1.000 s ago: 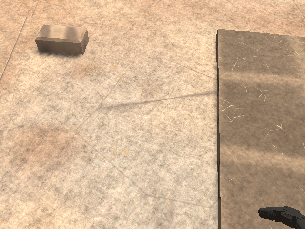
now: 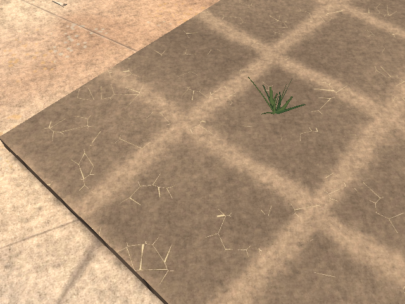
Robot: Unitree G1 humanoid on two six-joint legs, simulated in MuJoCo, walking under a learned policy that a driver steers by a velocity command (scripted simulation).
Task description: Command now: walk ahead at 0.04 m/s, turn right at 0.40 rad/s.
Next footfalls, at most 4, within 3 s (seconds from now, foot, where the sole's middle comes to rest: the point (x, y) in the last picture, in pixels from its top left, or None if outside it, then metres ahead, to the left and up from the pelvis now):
0.18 right None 0.03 -0.12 -0.77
0.40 left None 0.05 0.14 -0.77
1.54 left None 0.33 0.15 -0.77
1.98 right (198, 212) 0.73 0.02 -0.71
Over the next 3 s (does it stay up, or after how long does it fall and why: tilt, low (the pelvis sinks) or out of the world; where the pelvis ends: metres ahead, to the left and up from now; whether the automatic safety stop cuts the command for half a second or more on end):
stays up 1.55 0.11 0.06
